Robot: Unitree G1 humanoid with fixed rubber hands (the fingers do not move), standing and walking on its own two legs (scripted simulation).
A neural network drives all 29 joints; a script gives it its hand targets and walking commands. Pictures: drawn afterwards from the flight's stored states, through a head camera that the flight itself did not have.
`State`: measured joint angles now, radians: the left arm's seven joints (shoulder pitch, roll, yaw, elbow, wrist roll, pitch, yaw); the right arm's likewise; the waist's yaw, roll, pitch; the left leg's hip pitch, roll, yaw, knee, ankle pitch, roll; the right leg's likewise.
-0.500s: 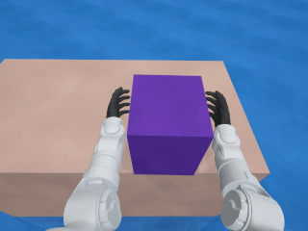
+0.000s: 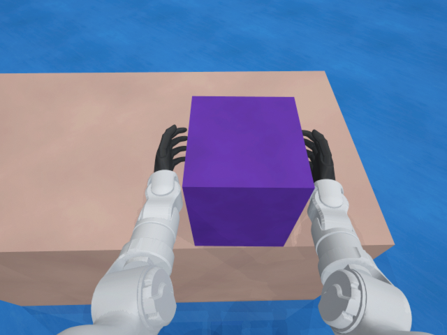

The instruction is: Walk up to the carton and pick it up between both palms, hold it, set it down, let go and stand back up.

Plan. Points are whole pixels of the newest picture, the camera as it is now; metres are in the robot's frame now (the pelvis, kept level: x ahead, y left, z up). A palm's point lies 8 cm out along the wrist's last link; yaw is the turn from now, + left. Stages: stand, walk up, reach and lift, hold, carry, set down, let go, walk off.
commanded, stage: set down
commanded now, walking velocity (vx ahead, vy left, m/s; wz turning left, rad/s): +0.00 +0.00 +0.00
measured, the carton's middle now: (240, 176) +0.43 -0.01 -0.01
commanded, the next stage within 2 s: none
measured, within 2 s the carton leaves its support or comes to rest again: neither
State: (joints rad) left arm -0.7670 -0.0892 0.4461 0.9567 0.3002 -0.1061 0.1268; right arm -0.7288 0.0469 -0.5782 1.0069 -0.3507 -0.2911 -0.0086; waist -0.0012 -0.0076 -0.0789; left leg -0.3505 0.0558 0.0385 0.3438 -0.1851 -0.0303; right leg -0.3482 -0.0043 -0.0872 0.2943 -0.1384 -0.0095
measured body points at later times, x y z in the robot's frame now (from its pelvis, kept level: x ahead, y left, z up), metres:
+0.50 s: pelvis +0.00 +0.00 -0.01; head +0.10 +0.00 +0.43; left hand +0.42 +0.13 +0.01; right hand +0.42 -0.16 +0.01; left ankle -0.02 +0.13 -0.75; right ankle -0.01 -0.11 -0.75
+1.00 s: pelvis -0.02 +0.00 -0.03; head +0.07 -0.01 +0.41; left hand +0.44 +0.16 +0.03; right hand +0.44 -0.20 +0.03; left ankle -0.02 +0.13 -0.75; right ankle -0.01 -0.11 -0.75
